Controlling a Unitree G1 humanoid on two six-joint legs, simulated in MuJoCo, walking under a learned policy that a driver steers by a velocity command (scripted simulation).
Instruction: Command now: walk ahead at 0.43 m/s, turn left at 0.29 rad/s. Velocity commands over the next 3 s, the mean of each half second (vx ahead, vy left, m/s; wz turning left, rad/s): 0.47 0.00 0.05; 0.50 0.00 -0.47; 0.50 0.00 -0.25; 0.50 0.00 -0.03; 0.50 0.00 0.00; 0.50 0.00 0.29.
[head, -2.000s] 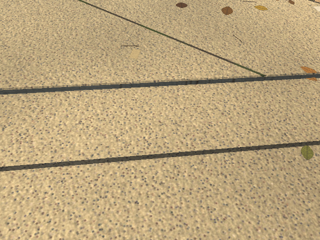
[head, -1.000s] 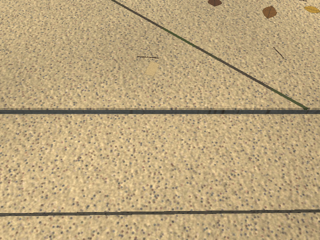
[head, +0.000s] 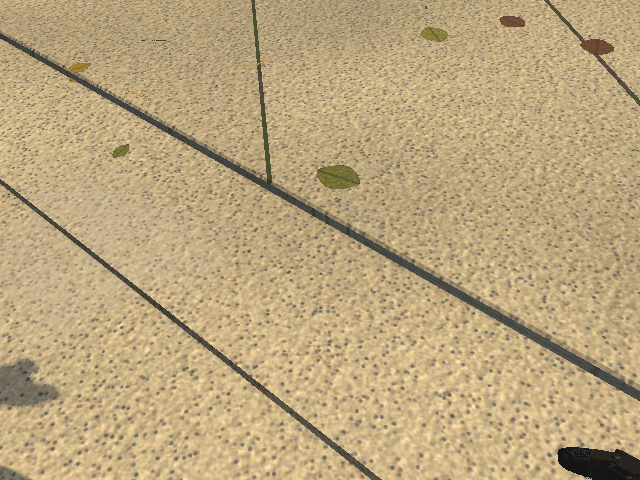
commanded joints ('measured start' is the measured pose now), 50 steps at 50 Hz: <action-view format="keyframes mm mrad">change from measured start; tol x32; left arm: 1 -151 127 10 -114 18 -52 15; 50 -221 69 14 -228 -15 -28 -38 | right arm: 1 -58 -142 -49 -91 -27 -27 -5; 11 -213 -45 -14 -100 -23 -44 60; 16 334 -317 -103 55 -53 -34 17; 50 47 -119 -20 104 -45 -115 3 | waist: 1 -87 -103 262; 14 -174 -190 2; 17 -199 186 -329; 34 -153 -22 187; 45 50 -240 -265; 50 -98 -41 17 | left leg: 1 -292 88 -69 54 211 -10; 14 394 20 232 -682 285 92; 16 967 401 -395 -741 122 220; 17 919 481 -668 -921 -29 268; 22 459 307 -86 -1009 264 153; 36 629 328 279 -1061 679 89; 42 672 333 348 -597 1463 83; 43 441 278 365 -383 1430 42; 45 -84 25 162 217 -38 -25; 50 -13 165 -6 -61 83 14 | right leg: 1 -34 -299 442 -532 -169 -154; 14 198 -233 24 -133 867 -67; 16 -379 -22 76 539 -53 30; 18 -537 -37 274 759 -31 18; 38 -584 -56 44 106 335 -9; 43 151 128 -5 36 223 -161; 45 590 -228 757 -234 4 -360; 50 65 -116 553 -375 194 -249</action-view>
